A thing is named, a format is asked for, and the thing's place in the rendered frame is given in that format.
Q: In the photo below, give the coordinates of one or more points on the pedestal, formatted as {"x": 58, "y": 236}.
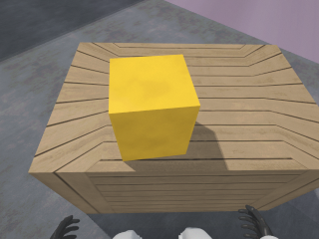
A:
{"x": 255, "y": 140}

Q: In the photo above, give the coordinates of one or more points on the carton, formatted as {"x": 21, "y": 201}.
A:
{"x": 153, "y": 106}

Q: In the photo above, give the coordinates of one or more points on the right robot thigh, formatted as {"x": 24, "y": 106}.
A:
{"x": 193, "y": 233}

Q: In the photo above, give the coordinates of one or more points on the robot left hand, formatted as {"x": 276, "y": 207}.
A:
{"x": 62, "y": 230}

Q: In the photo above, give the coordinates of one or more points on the robot right hand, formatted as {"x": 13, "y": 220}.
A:
{"x": 260, "y": 227}

